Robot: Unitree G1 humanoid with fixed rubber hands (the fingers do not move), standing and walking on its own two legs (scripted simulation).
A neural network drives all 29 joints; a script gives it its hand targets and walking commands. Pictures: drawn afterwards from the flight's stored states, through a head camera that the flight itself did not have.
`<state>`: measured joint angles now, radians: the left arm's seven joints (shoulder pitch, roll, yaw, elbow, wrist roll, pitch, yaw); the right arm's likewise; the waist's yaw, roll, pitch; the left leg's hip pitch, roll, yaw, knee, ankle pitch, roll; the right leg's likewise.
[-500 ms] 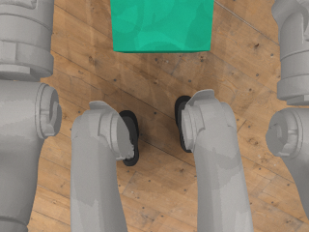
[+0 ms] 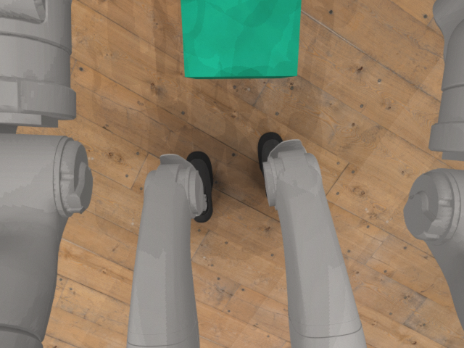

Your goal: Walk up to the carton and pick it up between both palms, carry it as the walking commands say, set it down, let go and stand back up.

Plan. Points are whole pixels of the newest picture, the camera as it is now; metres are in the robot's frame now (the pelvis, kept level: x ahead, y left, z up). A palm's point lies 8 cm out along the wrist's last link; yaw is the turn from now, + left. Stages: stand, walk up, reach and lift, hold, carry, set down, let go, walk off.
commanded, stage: set down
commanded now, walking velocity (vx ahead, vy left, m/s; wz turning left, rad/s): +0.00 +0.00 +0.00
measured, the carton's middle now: (239, 9) +0.57 -0.05 -0.46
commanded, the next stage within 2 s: let go in 0.38 s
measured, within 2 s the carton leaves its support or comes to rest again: neither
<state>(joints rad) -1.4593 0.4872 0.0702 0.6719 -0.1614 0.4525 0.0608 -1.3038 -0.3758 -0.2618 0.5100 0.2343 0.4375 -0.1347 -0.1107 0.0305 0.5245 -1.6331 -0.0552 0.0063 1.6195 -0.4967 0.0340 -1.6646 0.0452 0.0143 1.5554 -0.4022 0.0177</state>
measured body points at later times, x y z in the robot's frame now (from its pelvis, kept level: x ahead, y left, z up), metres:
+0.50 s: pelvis +0.01 +0.00 +0.10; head +0.37 -0.02 +0.36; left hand +0.60 +0.15 -0.03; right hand +0.53 -0.25 -0.04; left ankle +0.11 +0.10 -0.52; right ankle +0.14 -0.12 -0.52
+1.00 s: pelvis +0.07 +0.00 +0.17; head +0.26 +0.00 +0.57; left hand +0.41 +0.18 +0.07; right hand +0.35 -0.25 +0.09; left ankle +0.11 +0.10 -0.52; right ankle +0.14 -0.12 -0.52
